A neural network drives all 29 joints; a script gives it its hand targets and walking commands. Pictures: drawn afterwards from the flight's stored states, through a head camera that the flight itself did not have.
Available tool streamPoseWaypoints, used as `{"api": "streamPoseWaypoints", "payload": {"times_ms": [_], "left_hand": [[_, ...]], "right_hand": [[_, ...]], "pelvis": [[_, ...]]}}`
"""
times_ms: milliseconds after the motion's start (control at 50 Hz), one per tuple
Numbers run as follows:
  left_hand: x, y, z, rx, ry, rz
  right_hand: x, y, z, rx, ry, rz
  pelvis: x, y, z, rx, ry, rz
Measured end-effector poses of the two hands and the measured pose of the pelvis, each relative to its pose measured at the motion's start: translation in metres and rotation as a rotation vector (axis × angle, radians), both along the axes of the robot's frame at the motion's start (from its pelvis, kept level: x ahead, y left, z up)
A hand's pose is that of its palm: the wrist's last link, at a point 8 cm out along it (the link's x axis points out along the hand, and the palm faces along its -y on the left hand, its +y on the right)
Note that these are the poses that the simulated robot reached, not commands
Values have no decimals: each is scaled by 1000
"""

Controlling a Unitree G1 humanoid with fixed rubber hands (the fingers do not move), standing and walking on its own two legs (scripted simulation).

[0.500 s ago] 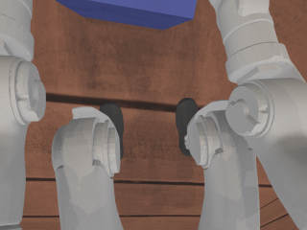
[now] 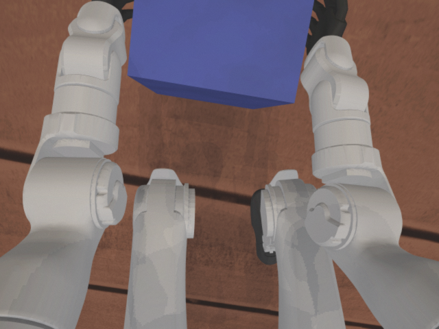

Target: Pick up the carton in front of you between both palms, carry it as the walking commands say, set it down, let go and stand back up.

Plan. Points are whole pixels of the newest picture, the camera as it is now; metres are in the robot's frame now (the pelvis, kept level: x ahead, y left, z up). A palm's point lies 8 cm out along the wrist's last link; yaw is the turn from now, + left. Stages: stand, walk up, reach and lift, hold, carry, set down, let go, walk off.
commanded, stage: reach and lift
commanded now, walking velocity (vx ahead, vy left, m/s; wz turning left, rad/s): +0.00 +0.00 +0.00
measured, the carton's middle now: (217, 35) +0.55 +0.04 -0.17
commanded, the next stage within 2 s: none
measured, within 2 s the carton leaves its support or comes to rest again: neither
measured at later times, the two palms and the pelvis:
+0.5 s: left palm out of the picture +0.49 +0.18 +0.04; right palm (409, 23) +0.49 -0.12 +0.05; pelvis +0.00 -0.01 +0.11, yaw +2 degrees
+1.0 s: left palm out of the picture +0.44 +0.17 +0.21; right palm out of the picture +0.45 -0.13 +0.22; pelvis +0.04 -0.01 +0.24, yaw +3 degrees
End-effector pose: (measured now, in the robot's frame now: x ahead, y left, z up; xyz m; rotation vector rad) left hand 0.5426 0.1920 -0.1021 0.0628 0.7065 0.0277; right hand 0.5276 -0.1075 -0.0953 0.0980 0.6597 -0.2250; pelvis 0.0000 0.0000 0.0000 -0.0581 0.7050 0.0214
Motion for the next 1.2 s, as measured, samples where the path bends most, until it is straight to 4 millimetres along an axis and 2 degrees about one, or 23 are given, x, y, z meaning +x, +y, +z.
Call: {"api": "streamPoseWaypoints", "payload": {"times_ms": [80,160,360,500,820,1000,1200], "left_hand": [[-19,5,37,-6,29,29],[-33,4,60,2,59,26],[-40,-10,100,-1,19,29],[-50,-11,139,-13,10,48],[-89,-16,256,-22,22,97],[-107,-21,307,-24,14,122],[-138,-28,360,-35,34,137]], "right_hand": [[-13,4,36,2,24,16],[-26,3,60,-12,54,24],[-31,-11,103,-19,14,26],[-37,-12,144,-15,3,32],[-65,-17,259,-15,14,71],[-76,-21,312,-25,5,96],[-103,-28,366,-16,26,98]], "pelvis": [[-5,-3,24,0,19,8],[-11,-5,45,-1,30,10],[-13,-7,77,12,52,10],[-2,-7,105,18,45,15],[28,-6,194,36,-90,23],[42,-9,241,48,-180,25],[62,-13,295,58,-322,29]]}}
